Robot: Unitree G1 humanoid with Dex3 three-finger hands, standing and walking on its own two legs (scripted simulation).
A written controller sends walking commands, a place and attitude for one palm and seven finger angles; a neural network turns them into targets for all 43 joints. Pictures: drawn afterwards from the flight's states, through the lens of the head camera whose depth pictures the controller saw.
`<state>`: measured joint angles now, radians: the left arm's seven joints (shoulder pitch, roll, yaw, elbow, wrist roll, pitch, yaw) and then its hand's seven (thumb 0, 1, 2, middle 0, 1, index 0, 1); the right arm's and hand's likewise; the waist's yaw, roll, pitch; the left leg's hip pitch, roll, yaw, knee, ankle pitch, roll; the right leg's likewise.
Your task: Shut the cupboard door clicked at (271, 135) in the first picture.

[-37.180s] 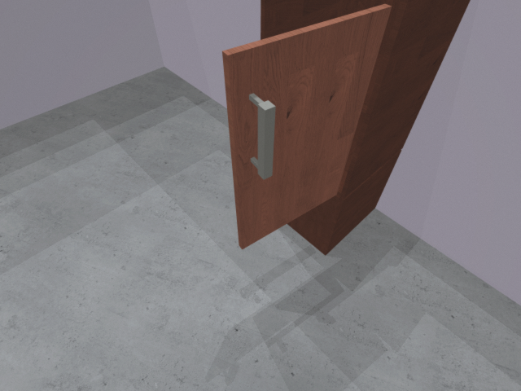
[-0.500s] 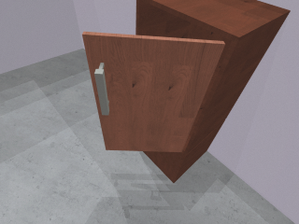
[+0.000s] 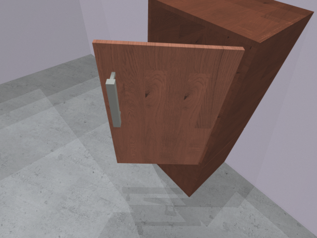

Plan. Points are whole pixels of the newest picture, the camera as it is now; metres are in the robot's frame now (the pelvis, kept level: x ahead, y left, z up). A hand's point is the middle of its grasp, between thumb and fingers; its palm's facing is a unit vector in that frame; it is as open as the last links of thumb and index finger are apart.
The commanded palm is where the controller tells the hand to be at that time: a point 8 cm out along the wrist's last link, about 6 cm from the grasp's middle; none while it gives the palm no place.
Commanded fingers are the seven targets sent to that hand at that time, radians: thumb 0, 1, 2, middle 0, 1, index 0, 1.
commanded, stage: come to a stop and stand still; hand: left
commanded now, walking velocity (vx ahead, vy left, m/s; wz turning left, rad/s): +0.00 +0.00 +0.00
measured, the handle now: (115, 100) +0.47 +0.17 +0.08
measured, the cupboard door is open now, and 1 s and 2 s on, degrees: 48 48 48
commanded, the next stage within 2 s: look again from close up in 0.08 s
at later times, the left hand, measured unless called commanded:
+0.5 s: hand out of the picture +0.01 +0.17 -0.18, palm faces +0.00 -0.98 -0.18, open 7.4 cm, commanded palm none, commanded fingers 0.00 0.90 0.90 -0.20 -0.30 -0.20 -0.30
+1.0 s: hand (102, 189) +0.23 +0.16 +0.01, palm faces +0.17 -0.98 -0.02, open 7.0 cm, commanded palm +0.13 +0.21 -0.05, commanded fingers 0.00 0.90 0.90 -0.42 -0.54 -0.42 -0.54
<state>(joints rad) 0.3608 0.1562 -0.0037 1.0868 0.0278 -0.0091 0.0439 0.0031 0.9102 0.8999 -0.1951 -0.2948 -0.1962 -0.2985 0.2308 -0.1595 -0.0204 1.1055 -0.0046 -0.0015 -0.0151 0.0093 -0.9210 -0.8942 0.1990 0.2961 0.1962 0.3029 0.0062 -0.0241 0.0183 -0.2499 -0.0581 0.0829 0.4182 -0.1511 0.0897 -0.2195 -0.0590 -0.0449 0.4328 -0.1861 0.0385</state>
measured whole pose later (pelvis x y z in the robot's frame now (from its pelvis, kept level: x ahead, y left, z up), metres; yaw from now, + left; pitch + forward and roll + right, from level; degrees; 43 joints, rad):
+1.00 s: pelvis +0.02 -0.02 -0.03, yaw +2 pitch +5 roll +0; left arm 0.41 0.17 0.08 0.11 -0.20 -0.39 -0.02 0.01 0.93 0.90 -0.26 -0.37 -0.26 -0.37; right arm 0.28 -0.25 -0.02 0.73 0.01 -0.30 0.00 0.02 -0.91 -0.89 0.20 0.30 0.20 0.30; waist -0.05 0.00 -0.11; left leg -0.52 -0.05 0.06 0.75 -0.32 0.04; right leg -0.49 -0.03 -0.05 0.78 -0.37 -0.02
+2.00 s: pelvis +0.04 -0.03 -0.04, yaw +2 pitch +7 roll -2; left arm 0.46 0.25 0.14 -0.20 -0.28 -0.26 -0.16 0.02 0.90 0.90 -1.16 -1.34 -1.16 -1.35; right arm 0.25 -0.23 0.04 0.52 0.05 -0.22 -0.06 0.02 -0.90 -0.89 0.20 0.30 0.20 0.30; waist 0.01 0.03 -0.11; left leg -0.59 -0.01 0.02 0.90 -0.43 0.05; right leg -0.53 0.01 -0.09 0.85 -0.44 -0.02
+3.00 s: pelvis +0.04 -0.05 -0.02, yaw +2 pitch +2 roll +0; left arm 0.23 0.26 0.18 -0.07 -0.27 -0.13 -0.16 0.02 0.90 0.90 -1.30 -1.50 -1.30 -1.50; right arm 0.24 -0.25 0.06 0.60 0.05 -0.24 -0.06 0.02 -0.90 -0.89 0.20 0.30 0.20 0.30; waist 0.01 0.04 -0.06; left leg -0.42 -0.01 0.01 0.73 -0.35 0.02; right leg -0.37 0.02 -0.09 0.71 -0.38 -0.05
